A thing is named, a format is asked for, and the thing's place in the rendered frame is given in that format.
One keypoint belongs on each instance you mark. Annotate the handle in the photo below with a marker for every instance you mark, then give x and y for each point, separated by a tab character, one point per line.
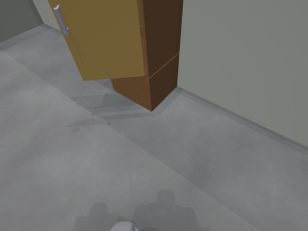
61	20

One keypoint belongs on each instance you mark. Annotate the cupboard door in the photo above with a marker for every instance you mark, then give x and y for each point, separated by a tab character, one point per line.
104	37

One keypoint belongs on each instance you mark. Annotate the robot left thigh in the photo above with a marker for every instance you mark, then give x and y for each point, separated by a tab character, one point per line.
124	226

